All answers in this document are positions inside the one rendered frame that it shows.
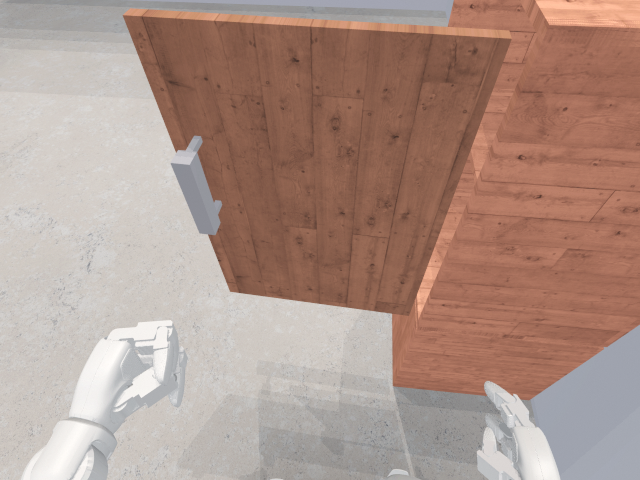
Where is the robot right hand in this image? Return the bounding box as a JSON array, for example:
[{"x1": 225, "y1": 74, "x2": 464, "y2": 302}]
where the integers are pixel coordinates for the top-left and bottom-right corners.
[{"x1": 477, "y1": 381, "x2": 560, "y2": 480}]

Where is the handle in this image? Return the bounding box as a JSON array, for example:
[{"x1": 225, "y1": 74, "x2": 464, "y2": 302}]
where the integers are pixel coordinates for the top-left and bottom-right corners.
[{"x1": 171, "y1": 136, "x2": 222, "y2": 235}]

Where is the robot left forearm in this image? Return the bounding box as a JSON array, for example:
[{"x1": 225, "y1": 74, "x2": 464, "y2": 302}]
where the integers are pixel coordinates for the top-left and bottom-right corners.
[{"x1": 21, "y1": 418, "x2": 117, "y2": 480}]

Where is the cupboard door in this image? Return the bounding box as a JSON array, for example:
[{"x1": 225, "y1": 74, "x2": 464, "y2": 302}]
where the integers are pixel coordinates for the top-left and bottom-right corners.
[{"x1": 123, "y1": 8, "x2": 512, "y2": 316}]

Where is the robot right shin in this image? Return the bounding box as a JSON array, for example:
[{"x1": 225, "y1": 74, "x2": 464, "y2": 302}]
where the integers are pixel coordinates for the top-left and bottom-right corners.
[{"x1": 387, "y1": 469, "x2": 409, "y2": 477}]

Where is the robot left hand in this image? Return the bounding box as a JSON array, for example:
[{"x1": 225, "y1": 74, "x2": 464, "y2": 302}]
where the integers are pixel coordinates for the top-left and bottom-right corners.
[{"x1": 69, "y1": 320, "x2": 188, "y2": 434}]

